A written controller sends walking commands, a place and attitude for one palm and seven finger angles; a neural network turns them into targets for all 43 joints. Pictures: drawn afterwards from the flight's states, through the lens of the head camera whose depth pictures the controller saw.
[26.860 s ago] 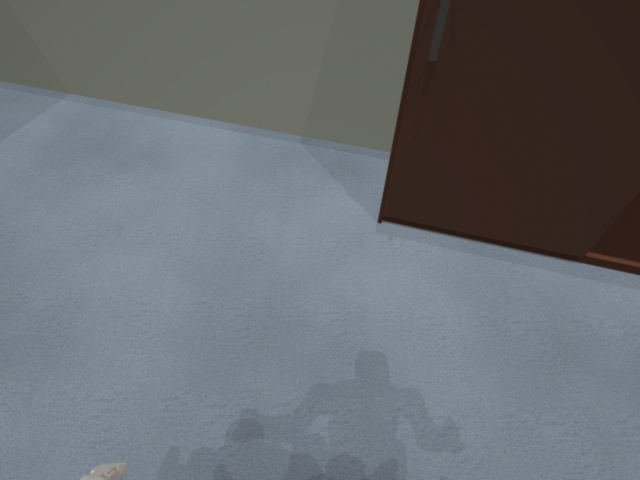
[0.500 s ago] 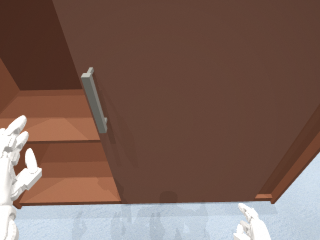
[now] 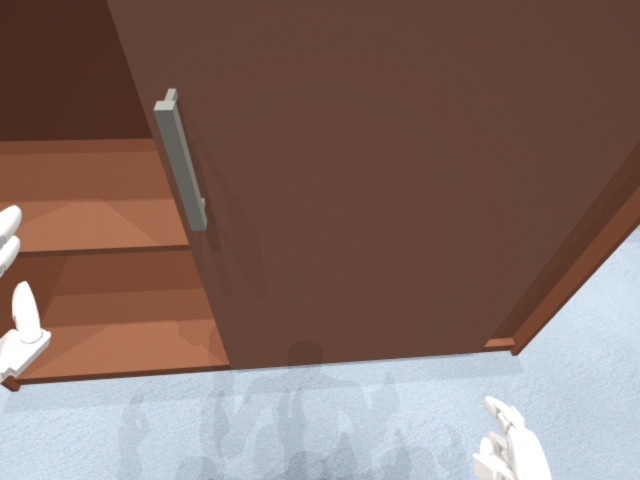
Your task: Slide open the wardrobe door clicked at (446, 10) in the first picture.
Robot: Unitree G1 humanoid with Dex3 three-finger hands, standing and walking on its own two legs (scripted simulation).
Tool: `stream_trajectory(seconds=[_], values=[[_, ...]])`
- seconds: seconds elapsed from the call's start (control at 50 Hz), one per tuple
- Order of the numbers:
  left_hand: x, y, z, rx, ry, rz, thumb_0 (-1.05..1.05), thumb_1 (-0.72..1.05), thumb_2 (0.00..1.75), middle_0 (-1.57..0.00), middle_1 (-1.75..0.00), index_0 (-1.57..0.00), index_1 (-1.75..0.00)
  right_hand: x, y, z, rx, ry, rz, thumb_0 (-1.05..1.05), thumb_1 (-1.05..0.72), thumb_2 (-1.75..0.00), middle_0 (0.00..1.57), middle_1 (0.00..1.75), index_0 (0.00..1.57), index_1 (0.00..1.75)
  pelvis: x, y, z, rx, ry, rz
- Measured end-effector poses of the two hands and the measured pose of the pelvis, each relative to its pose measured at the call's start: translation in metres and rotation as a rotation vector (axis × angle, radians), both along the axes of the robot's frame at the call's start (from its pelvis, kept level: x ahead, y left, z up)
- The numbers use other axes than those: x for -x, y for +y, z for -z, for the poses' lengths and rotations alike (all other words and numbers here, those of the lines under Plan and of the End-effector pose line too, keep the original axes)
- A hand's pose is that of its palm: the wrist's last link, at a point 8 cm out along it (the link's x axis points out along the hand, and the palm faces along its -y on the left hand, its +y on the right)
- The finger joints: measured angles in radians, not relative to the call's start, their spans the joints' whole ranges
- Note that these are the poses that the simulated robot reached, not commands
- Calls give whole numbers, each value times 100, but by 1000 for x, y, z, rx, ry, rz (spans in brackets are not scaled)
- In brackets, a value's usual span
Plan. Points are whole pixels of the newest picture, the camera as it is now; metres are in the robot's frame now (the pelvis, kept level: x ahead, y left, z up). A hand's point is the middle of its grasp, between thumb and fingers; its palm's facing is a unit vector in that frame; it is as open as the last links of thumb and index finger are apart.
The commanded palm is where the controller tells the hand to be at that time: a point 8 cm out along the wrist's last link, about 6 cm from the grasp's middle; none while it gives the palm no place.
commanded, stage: step back with the hand held close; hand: left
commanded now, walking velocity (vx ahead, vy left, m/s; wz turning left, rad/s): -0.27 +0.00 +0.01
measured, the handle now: (186, 165) +0.52 +0.25 +0.10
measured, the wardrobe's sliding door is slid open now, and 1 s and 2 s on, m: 0.66 0.66 0.66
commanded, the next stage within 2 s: stop stepping back and stand still in 0.78 s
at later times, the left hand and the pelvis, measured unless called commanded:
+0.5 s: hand out of the picture +0.13 +0.28 +0.17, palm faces +0.47 -0.79 -0.40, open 7.4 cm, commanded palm +0.05 +0.31 +0.18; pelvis -0.07 +0.01 -0.01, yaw +3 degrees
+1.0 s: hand out of the picture +0.03 +0.28 +0.17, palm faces +0.39 -0.80 -0.46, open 7.4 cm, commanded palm -0.03 +0.31 +0.18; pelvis -0.17 +0.01 -0.01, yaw +0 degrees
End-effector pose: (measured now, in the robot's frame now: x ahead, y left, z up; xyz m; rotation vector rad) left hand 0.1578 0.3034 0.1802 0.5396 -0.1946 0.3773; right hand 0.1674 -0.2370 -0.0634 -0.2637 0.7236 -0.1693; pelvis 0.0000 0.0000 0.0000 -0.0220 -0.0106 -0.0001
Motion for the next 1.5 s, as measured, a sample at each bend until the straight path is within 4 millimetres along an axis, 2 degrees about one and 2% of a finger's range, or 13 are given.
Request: stream_trajectory(seconds=[0.12,0.28,0.5,0.58,0.66,0.78,0.88,1.0,1.08,1.16,1.22,1.36,1.5], values=[[26,9,1,-17,-51,-41,1,89,89,-21,-30,-21,-30,19,10,4,-6,-18,-33,1,-90,-90,20,30,20,30,20,2,5,8,-4,-28],[65,5,4,-7,-100,-72,1,89,89,-21,-30,-21,-30,39,15,11,-6,-22,-89,1,-90,-90,21,30,20,30,42,-3,9,21,-11,-44],[71,14,2,-12,-157,-2,1,89,89,-21,-30,-21,-30,77,13,3,44,-26,-44,1,-90,-90,21,30,20,30,72,6,8,60,-13,-60],[90,16,-8,-70,-152,5,1,89,89,-21,-30,-21,-30,88,15,1,28,-26,-60,1,-90,-90,20,30,20,30,80,2,7,66,21,-72],[110,12,-2,-69,-127,1,1,89,89,-21,-30,-21,-30,93,15,10,17,-16,-84,1,-90,-90,20,30,20,30,95,0,12,49,42,-25],[114,10,8,21,-134,30,1,89,90,-21,-30,-21,-30,109,19,9,28,4,-48,1,-90,-90,21,30,20,30,108,10,9,53,9,-24],[121,19,4,-2,-128,55,1,88,89,-21,-30,-22,-30,125,25,-3,29,-50,-39,1,-90,-90,21,30,20,30,133,12,7,54,10,-16],[164,10,-6,-43,-104,74,1,89,89,-21,-30,-21,-30,153,25,-5,0,-82,-62,1,-90,-90,21,30,20,30,165,10,8,40,28,-1],[187,14,-2,10,-109,44,1,89,89,-21,-30,-22,-30,184,21,-1,26,-6,-34,1,-90,-90,21,30,20,30,168,16,4,12,21,26],[183,37,16,91,-151,-48,1,88,89,-21,-30,-22,-30,208,19,10,65,25,1,1,-90,-90,21,30,20,30,172,28,10,31,18,-10],[176,47,24,137,-132,-76,1,89,90,-21,-30,-21,-30,223,25,9,53,34,29,1,-90,-90,20,30,20,30,180,32,6,3,-2,6],[176,21,-1,21,-94,60,2,89,90,-20,-30,-21,-30,242,42,1,-20,-1,24,1,-90,-90,20,30,20,30,189,28,-4,-3,18,26],[182,20,4,-20,-23,40,1,89,89,-21,-30,-21,-30,241,30,21,-39,45,36,1,-90,-90,21,30,20,30,187,25,3,9,17,33]])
